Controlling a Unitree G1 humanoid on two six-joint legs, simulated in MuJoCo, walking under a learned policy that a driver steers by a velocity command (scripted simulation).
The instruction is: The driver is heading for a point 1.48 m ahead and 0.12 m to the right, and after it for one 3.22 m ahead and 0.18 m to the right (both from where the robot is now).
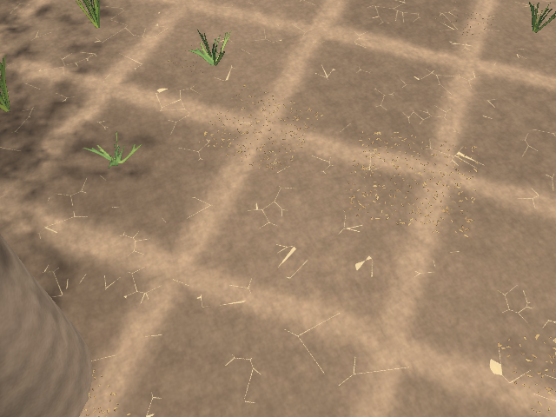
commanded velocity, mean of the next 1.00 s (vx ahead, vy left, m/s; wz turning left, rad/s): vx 0.00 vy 0.00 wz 0.23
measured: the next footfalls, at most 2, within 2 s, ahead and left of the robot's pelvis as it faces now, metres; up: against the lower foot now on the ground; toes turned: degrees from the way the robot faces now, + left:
left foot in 0.06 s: +0.05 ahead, +0.13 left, +0.00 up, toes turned +5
right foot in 0.48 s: +0.07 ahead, -0.10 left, +0.00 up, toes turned +12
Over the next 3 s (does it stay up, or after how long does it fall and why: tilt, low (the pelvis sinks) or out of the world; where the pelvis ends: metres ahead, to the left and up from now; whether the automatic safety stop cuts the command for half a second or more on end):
stays up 0.71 0.15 0.00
